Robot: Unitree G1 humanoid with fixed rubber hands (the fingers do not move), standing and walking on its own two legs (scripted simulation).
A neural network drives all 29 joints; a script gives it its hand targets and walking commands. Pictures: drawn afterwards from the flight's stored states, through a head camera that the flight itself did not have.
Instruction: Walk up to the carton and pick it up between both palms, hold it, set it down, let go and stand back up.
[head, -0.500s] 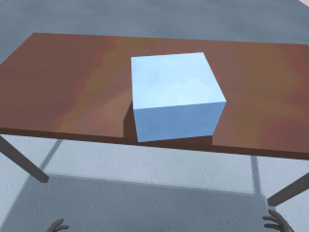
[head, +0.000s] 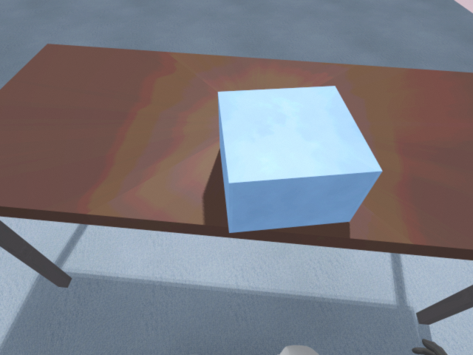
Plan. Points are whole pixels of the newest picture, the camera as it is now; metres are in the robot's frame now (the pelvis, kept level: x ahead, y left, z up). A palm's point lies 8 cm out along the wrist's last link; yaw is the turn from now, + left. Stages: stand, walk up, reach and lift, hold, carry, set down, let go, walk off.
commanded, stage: walk up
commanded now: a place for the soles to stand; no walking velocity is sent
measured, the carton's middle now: (283, 156) +0.49 -0.06 +0.02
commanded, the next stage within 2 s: reach and lift in 1.88 s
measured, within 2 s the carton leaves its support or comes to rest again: neither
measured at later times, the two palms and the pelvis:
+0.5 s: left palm (101, 288) +0.24 +0.28 -0.08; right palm (441, 327) +0.19 -0.34 -0.09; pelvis +0.08 -0.01 +0.01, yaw -3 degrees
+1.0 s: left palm (91, 327) +0.17 +0.29 -0.11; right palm (437, 348) +0.15 -0.32 -0.10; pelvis +0.08 -0.01 +0.01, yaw -4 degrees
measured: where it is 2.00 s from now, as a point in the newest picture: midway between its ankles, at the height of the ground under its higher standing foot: outside the picture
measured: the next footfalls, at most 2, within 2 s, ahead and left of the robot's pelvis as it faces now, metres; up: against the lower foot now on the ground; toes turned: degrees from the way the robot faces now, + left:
right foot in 0.14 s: +0.15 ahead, -0.13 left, +0.00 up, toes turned +4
